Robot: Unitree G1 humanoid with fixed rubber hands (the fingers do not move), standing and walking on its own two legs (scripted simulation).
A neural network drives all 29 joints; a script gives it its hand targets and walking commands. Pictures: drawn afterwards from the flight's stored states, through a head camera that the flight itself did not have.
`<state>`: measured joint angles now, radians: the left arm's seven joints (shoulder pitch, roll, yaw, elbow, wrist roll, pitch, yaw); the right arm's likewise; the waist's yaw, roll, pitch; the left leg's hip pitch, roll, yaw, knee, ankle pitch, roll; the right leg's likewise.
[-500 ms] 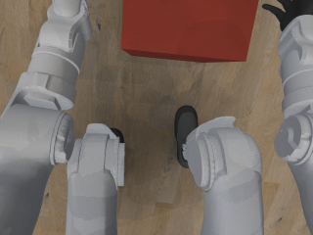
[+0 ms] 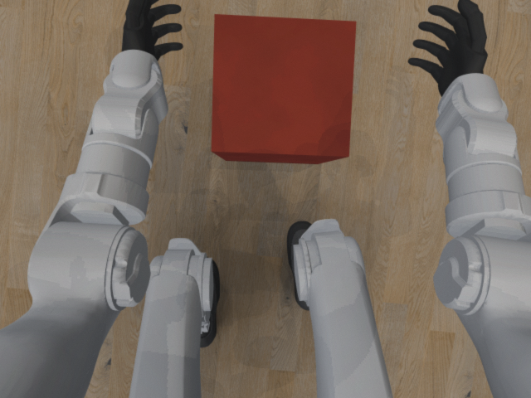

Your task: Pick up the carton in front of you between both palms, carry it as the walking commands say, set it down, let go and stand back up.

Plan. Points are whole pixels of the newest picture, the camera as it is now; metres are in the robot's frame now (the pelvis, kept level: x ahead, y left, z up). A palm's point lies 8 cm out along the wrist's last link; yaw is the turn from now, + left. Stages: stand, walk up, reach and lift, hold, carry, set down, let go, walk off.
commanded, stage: set down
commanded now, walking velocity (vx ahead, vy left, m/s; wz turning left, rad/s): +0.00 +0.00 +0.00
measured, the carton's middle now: (277, 105) +0.52 -0.10 -0.34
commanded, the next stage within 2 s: let go in 0.56 s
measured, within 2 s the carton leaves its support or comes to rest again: neither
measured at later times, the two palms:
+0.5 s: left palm out of the picture +0.55 +0.08 +0.03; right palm out of the picture +0.48 -0.31 +0.04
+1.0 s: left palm out of the picture +0.44 +0.13 +0.14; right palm out of the picture +0.39 -0.30 +0.15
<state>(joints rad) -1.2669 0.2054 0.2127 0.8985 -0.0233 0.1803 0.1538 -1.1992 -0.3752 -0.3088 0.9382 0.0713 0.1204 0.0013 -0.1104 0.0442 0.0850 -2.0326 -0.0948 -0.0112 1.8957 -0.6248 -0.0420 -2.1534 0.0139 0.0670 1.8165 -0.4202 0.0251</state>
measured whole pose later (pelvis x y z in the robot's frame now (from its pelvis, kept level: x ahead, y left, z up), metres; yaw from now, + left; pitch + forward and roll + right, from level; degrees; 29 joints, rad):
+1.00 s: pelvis +0.08 -0.02 +0.25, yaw -3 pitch +31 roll +1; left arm -0.42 0.10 0.17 0.55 0.09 0.10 0.08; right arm -0.39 -0.26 -0.21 0.58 -0.05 0.07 0.12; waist -0.06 0.01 -0.03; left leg -1.01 -0.04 -0.08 0.83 -0.37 -0.04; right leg -1.11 0.03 0.04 0.80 -0.23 -0.01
